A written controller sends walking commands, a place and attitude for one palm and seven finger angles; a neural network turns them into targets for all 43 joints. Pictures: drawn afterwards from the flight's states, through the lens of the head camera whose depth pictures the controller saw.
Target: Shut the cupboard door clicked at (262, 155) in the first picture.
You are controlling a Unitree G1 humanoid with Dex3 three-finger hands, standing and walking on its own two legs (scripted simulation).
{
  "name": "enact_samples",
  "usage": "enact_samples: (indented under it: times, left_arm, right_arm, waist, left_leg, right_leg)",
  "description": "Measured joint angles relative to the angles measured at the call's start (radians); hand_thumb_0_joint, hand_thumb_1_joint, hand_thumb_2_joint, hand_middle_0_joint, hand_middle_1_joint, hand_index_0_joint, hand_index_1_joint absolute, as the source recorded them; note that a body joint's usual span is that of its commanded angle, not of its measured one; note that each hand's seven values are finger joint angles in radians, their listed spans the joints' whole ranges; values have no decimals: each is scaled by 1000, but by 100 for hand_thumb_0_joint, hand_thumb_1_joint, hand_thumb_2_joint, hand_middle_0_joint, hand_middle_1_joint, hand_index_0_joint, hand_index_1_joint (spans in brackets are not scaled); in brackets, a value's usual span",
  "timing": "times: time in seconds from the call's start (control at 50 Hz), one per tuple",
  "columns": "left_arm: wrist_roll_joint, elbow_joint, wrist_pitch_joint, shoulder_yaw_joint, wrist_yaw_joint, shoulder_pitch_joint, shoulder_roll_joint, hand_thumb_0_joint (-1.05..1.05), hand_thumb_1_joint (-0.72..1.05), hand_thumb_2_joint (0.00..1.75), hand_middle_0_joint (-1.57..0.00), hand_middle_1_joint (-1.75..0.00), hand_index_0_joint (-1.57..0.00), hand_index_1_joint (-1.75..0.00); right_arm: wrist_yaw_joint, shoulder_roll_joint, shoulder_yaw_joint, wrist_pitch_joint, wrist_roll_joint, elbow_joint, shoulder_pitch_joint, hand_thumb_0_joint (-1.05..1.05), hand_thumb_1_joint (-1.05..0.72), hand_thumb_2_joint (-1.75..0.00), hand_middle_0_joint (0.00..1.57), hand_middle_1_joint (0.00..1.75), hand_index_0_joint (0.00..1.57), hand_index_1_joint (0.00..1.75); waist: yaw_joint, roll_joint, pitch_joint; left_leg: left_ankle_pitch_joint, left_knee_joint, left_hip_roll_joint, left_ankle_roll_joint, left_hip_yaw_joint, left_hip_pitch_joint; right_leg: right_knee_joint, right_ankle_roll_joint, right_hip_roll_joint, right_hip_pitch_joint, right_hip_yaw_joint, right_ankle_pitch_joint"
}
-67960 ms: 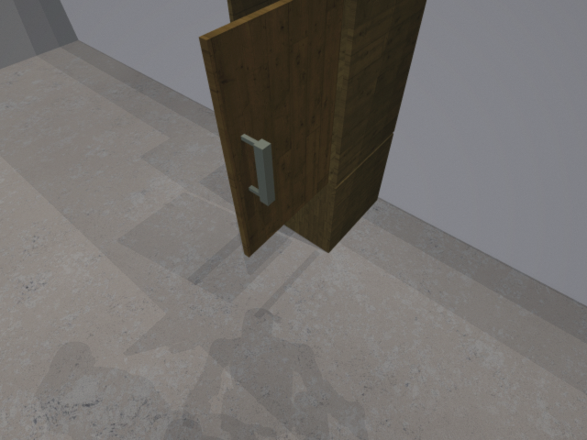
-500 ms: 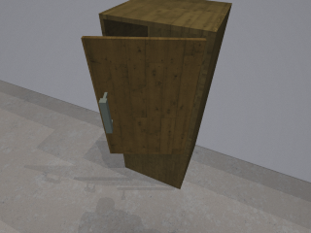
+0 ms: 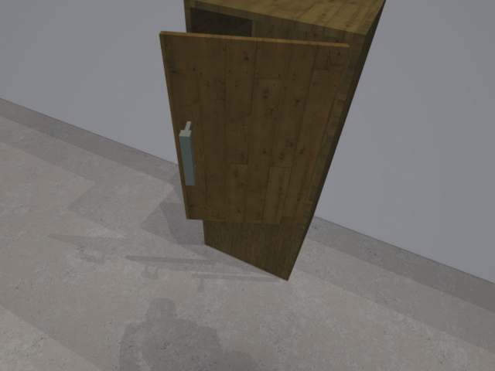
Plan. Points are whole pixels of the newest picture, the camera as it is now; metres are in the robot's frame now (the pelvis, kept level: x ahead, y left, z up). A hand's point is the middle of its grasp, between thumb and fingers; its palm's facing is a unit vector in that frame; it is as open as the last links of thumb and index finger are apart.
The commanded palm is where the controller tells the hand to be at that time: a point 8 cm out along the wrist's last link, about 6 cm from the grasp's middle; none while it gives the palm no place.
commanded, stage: come to a stop and stand still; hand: left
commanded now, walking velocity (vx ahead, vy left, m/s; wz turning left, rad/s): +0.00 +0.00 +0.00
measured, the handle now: (189, 154) +0.62 +0.19 -0.02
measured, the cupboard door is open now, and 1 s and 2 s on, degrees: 23 23 23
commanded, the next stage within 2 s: look again from close up in 0.76 s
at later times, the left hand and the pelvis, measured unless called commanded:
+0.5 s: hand out of the picture -0.08 +0.18 -0.16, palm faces -0.02 -0.98 -0.17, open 7.3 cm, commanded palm none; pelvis -0.05 +0.02 +0.01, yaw -3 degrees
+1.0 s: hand out of the picture -0.11 +0.16 -0.16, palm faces +0.02 -0.99 -0.14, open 7.4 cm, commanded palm none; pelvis -0.06 +0.02 +0.01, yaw -2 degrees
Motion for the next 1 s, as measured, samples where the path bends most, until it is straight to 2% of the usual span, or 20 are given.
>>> enact_samples:
  times: [0.02,0.06,0.12,0.16,0.2,0.26,0.32,0.36,0.4,0.48,0.68,0.78,0.88,1.0]
  left_arm:
    - [0,4,3,1,0,-6,1,0,91,90,-20,-30,-20,-30]
    - [-2,4,2,3,0,-40,10,1,91,90,-20,-30,-20,-30]
    - [0,-22,-12,7,0,-89,12,1,91,90,-20,-30,-20,-30]
    - [3,-38,-20,7,0,-104,6,0,91,90,-20,-30,-20,-30]
    - [2,-51,-29,6,1,-109,1,0,91,90,-20,-30,-20,-30]
    - [-4,-56,-39,1,6,-108,-4,0,92,90,-20,-30,-19,-30]
    - [-8,-45,-50,-4,10,-98,1,0,92,90,-20,-30,-19,-30]
    - [-8,-23,-48,-11,13,-100,-11,0,92,90,-20,-30,-19,-30]
    - [-9,-9,-52,-18,12,-87,-15,0,92,90,-20,-30,-19,-30]
    - [-11,15,-52,-23,12,-59,-14,0,91,90,-20,-30,-20,-30]
    - [-5,21,-51,-22,8,-19,-34,0,91,90,-20,-30,-20,-30]
    - [-9,37,-51,-20,11,9,-41,0,91,90,-20,-30,-20,-30]
    - [-8,55,-44,-22,12,10,-41,0,91,90,-20,-30,-20,-30]
    - [0,17,-53,-17,8,-26,-50,0,91,90,-20,-30,-20,-30]
  right_arm:
    - [0,-1,0,-9,2,-3,12,1,-91,-90,20,29,20,30]
    - [-5,6,2,-22,-1,3,26,1,-91,-90,20,29,20,30]
    - [-7,15,16,-22,-8,19,37,1,-91,-90,20,29,20,30]
    - [-7,15,22,-15,-9,32,36,1,-91,-90,20,29,20,30]
    - [-6,16,27,-12,-10,37,29,1,-91,-90,20,29,20,30]
    - [-19,3,26,-8,-19,45,15,2,-94,-90,20,29,20,30]
    - [-15,-6,20,-21,-9,40,1,3,-94,-90,20,29,20,30]
    - [-14,-17,16,-25,-3,42,-11,2,-94,-90,20,29,20,30]
    - [-11,-20,17,-30,-2,47,-8,2,-93,-90,20,29,20,30]
    - [-8,-6,25,-27,1,70,7,1,-92,-90,20,29,20,30]
    - [-5,21,28,-3,-2,99,23,1,-91,-90,20,29,20,30]
    - [-7,27,26,-8,0,99,20,0,-91,-90,20,29,20,30]
    - [-11,39,30,-13,0,102,32,0,-91,-90,20,29,20,30]
    - [-12,41,29,-10,-5,100,21,0,-91,-90,20,29,20,30]
  waist:
    - [-4,2,-13]
    - [-10,-14,-18]
    - [7,-23,-19]
    - [11,-10,-38]
    - [11,1,-56]
    - [5,7,-64]
    - [0,-15,-53]
    - [-14,10,-26]
    - [-24,20,-12]
    - [-29,13,2]
    - [-13,16,4]
    - [-16,24,4]
    - [-22,7,-14]
    - [-1,0,-17]
  left_leg:
    - [-13,-35,6,-1,-5,40]
    - [42,-86,-6,32,-6,57]
    - [81,-122,-19,73,12,61]
    - [112,-172,-21,82,19,63]
    - [149,-228,-25,87,23,63]
    - [200,-302,-35,88,35,68]
    - [229,-336,-49,81,70,58]
    - [240,-349,-34,64,67,65]
    - [253,-366,-28,55,62,77]
    - [261,-372,-21,64,62,99]
    - [266,-400,-31,46,44,84]
    - [255,-340,-17,35,33,60]
    - [232,-290,-12,59,37,56]
    - [257,-376,-42,60,44,62]
  right_leg:
    - [19,7,3,-14,-2,-5]
    - [70,13,-6,-44,5,-49]
    - [164,7,-2,-71,25,-148]
    - [289,6,6,-86,29,-178]
    - [338,4,9,-63,24,-201]
    - [184,0,4,48,10,-242]
    - [-64,-16,-5,162,23,-165]
    - [-95,-5,10,173,22,-139]
    - [-109,2,17,184,18,-128]
    - [-113,1,25,204,19,-124]
    - [-105,-9,21,175,7,-112]
    - [-86,-9,35,172,3,-119]
    - [-49,-9,39,172,10,-148]
    - [-45,-21,13,136,16,-154]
